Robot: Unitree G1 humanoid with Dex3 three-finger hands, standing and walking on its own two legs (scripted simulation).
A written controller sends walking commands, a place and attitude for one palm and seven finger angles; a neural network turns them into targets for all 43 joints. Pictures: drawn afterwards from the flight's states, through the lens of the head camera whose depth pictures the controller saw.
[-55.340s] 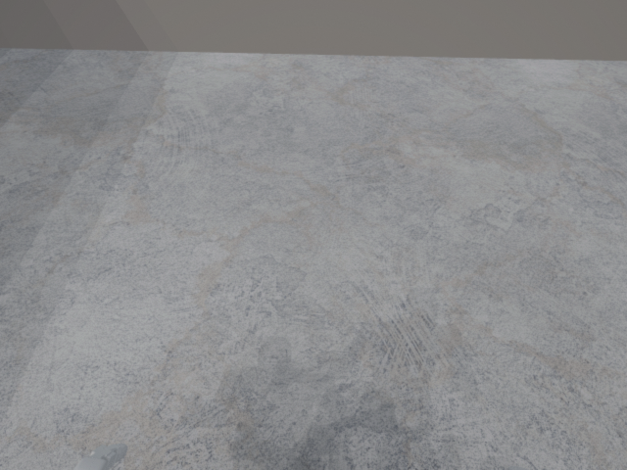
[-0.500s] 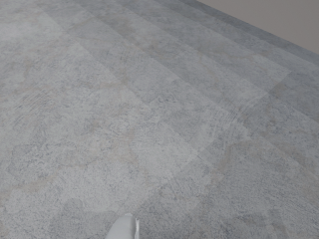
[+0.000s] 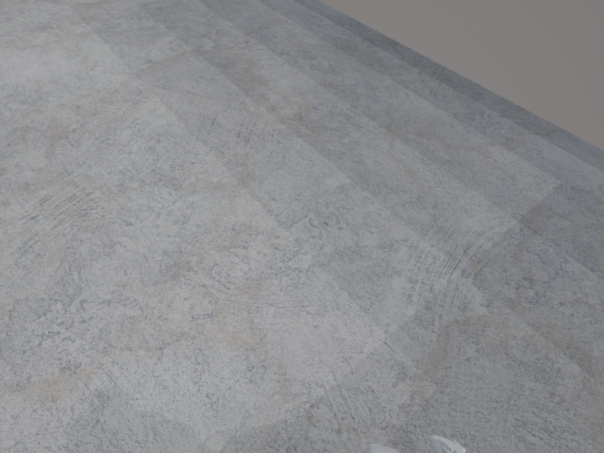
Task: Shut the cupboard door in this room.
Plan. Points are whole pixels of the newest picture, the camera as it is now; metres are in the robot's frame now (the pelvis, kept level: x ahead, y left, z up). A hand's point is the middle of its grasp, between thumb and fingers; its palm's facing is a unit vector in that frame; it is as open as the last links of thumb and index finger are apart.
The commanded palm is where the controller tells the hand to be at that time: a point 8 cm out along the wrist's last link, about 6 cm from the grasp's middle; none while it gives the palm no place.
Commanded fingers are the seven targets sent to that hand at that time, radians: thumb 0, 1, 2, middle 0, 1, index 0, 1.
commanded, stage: turn to face it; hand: left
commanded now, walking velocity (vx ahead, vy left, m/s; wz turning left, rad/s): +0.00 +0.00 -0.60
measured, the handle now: out of the picture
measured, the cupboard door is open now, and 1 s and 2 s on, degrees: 52 52 52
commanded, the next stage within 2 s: none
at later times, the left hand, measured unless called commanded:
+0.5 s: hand (231, 444) +0.16 +0.11 -0.16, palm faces -0.28 -0.93 -0.26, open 7.4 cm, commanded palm none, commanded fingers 0.00 0.90 0.90 -0.20 -0.30 -0.20 -0.30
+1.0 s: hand (248, 382) +0.25 +0.11 -0.16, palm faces -0.53 -0.82 -0.21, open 7.4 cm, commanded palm none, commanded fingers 0.00 0.90 0.90 -0.20 -0.30 -0.20 -0.30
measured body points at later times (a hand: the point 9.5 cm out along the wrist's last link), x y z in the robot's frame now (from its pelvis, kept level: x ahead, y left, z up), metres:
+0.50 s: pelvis +0.02 -0.05 +0.00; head +0.06 -0.08 +0.44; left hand +0.17 +0.16 -0.14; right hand -0.02 -0.31 -0.16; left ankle +0.04 +0.09 -0.67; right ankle -0.03 -0.15 -0.74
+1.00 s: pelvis +0.04 -0.02 +0.00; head +0.10 -0.03 +0.45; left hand +0.28 +0.15 -0.15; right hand -0.04 -0.26 -0.13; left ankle +0.10 +0.09 -0.74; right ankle -0.06 -0.13 -0.68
